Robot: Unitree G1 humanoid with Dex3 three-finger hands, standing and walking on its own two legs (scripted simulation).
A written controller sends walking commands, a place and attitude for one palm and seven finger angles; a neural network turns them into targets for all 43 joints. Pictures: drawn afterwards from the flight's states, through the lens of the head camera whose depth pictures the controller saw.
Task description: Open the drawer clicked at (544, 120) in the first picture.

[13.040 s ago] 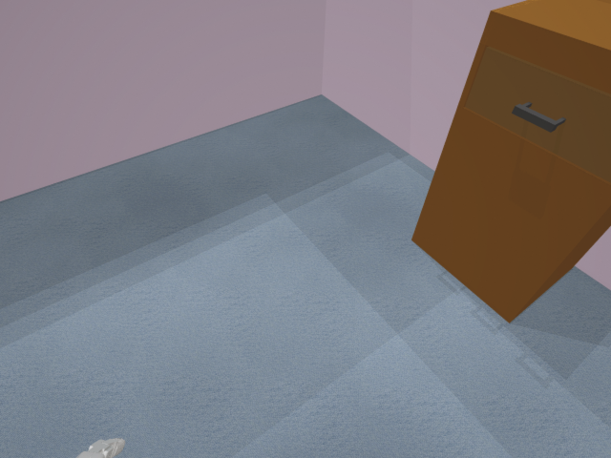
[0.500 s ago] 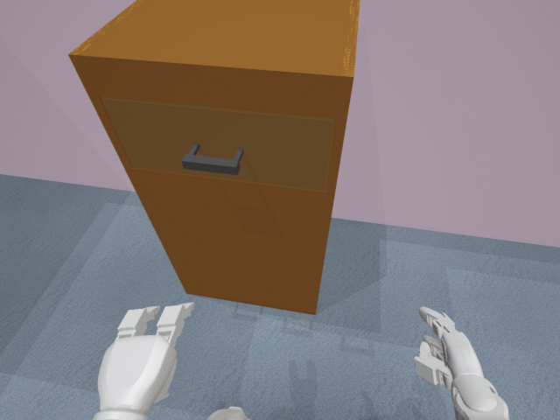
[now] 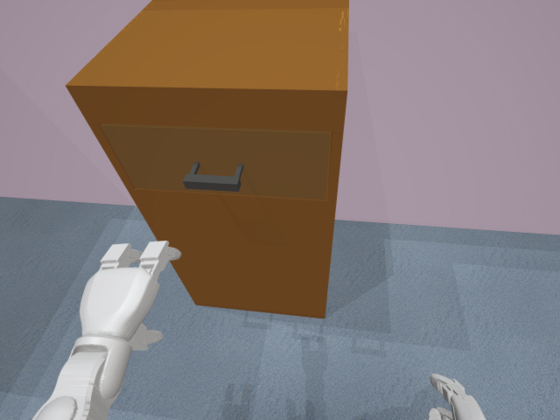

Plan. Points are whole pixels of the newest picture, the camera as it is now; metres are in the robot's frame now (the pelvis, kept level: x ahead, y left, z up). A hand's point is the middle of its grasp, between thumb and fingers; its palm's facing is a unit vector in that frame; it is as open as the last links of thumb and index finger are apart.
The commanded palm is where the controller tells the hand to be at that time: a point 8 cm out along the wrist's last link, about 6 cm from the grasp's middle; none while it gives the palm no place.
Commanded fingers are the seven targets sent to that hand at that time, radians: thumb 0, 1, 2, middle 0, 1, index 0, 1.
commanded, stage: raise the hand with hooked fingers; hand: left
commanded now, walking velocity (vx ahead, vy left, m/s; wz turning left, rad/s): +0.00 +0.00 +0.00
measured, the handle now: (215, 175) +0.55 +0.21 +0.00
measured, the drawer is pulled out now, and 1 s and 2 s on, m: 0.00 0.00 0.00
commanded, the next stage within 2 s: move the hooked fingers above the handle in 0.90 s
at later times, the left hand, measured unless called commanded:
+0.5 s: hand (114, 235) +0.31 +0.26 +0.12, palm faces +0.06 -0.06 -1.00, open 13.8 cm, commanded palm +0.29 +0.26 +0.17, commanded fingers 0.00 -0.50 0.30 -0.30 -1.20 -0.30 -1.20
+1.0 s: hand (116, 238) +0.30 +0.26 +0.12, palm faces +0.08 -0.07 -0.99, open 13.8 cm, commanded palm +0.28 +0.25 +0.17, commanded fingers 0.00 -0.50 0.30 -0.30 -1.20 -0.30 -1.20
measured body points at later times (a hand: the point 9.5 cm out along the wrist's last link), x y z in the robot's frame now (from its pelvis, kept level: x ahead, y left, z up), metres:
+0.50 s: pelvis +0.01 +0.01 +0.02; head +0.03 -0.02 +0.47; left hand +0.30 +0.26 +0.17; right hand +0.23 -0.19 -0.09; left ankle +0.02 +0.12 -0.72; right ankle +0.00 -0.11 -0.72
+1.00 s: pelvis +0.00 +0.01 +0.02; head +0.03 -0.03 +0.47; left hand +0.29 +0.26 +0.17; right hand +0.19 -0.22 -0.11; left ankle +0.02 +0.12 -0.72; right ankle +0.00 -0.11 -0.72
